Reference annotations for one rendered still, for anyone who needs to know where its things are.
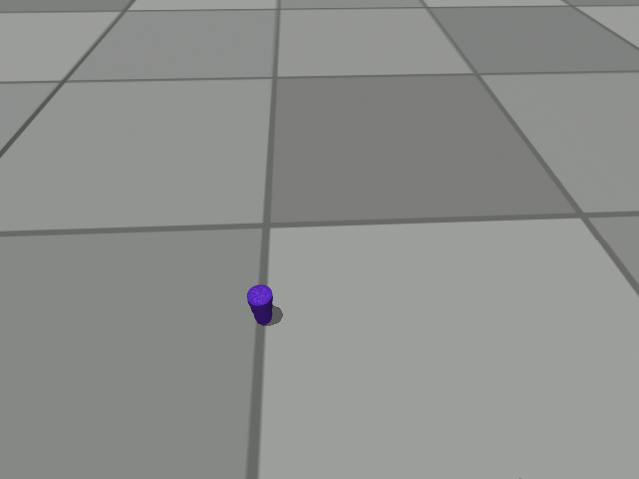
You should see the cup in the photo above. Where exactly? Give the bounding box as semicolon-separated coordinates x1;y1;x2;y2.
247;285;273;325

